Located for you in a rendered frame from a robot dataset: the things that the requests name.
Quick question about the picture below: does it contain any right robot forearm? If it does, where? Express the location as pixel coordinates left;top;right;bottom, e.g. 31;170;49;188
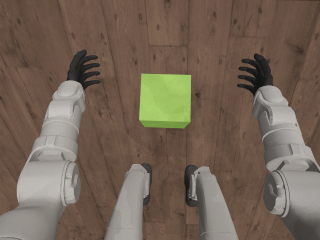
252;85;320;173

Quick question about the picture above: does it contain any left robot upper arm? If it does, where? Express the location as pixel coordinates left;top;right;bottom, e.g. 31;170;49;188
0;160;81;240

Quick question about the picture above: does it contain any carton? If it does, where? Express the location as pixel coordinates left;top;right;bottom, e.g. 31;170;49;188
139;73;191;129

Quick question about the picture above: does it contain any robot right hand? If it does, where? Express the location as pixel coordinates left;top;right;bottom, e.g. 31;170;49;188
237;53;274;97

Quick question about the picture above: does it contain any robot foot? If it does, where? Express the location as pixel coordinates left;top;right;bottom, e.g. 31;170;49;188
184;164;198;207
141;163;152;206

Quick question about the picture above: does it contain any right robot upper arm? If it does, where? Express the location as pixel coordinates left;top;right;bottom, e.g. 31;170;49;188
263;169;320;240

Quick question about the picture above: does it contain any left robot forearm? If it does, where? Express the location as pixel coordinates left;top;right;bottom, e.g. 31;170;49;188
16;80;86;203

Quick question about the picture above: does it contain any left robot foot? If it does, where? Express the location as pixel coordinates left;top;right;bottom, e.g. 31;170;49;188
141;163;152;206

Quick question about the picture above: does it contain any right robot foot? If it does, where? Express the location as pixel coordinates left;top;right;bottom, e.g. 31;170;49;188
184;164;198;207

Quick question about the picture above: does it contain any robot left hand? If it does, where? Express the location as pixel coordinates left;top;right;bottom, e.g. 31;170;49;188
66;49;100;91

